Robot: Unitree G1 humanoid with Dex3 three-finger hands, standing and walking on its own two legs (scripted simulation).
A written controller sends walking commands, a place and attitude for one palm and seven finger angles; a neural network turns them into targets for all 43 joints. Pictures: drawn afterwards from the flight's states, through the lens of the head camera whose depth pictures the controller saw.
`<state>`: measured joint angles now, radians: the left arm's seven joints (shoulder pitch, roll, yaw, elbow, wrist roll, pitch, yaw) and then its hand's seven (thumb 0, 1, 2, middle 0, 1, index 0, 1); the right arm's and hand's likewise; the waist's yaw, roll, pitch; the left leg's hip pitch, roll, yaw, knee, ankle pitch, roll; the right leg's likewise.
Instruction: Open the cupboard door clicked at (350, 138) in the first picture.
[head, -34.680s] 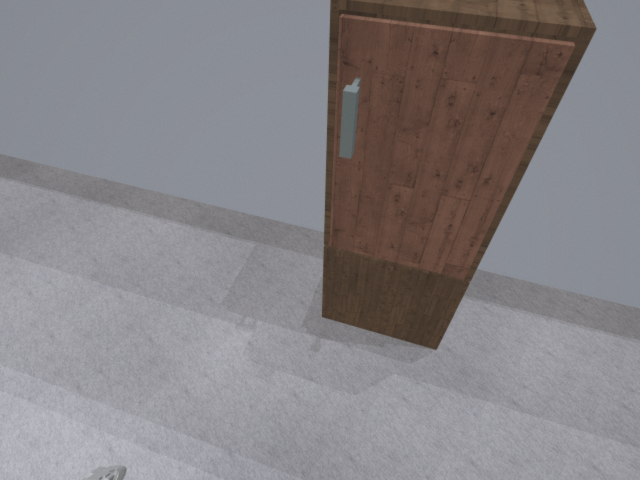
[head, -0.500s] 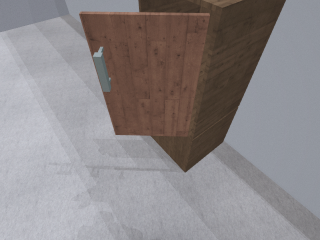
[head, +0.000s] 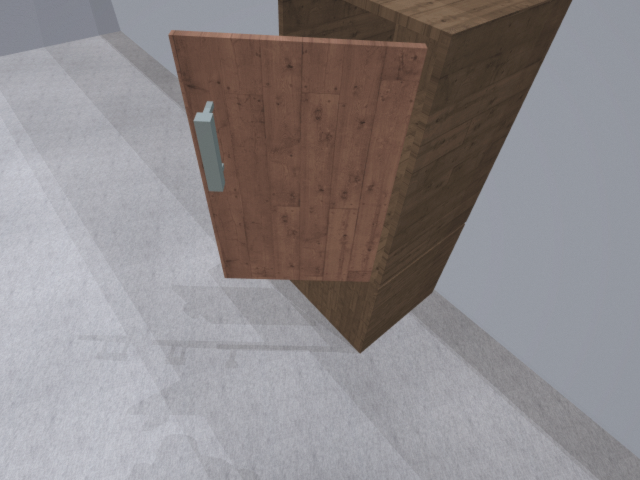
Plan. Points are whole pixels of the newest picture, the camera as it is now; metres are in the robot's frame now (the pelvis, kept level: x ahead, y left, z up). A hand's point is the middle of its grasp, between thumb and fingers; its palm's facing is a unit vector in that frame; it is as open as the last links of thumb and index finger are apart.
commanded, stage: look again from close up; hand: left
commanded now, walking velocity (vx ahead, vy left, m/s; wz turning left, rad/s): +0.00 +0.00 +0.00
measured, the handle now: (213, 147) +0.60 +0.23 +0.08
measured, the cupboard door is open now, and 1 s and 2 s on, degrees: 50 50 50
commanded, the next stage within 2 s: shuffle to correct the standing spot in 0.56 s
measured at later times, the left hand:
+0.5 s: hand out of the picture +0.01 +0.18 -0.17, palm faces +0.01 -0.97 -0.24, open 7.4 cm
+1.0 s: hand out of the picture +0.00 +0.16 -0.19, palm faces +0.07 -0.98 -0.17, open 7.4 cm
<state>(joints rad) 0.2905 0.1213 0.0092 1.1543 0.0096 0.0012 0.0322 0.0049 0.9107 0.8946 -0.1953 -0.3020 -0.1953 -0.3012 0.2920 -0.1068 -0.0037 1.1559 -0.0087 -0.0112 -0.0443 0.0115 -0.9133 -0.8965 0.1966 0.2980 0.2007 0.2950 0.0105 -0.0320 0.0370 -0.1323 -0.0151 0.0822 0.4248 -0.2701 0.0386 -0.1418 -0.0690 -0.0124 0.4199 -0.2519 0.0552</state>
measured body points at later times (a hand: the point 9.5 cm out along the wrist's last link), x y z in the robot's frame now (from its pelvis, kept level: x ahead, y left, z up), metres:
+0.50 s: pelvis +0.00 -0.01 -0.01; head +0.00 -0.03 +0.44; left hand +0.01 +0.23 -0.15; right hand +0.01 -0.24 -0.17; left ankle -0.02 +0.09 -0.74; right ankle -0.02 -0.15 -0.74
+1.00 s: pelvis +0.04 -0.01 -0.02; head +0.05 +0.00 +0.43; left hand +0.00 +0.21 -0.18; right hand +0.03 -0.25 -0.16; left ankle -0.02 +0.08 -0.74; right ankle -0.02 -0.14 -0.72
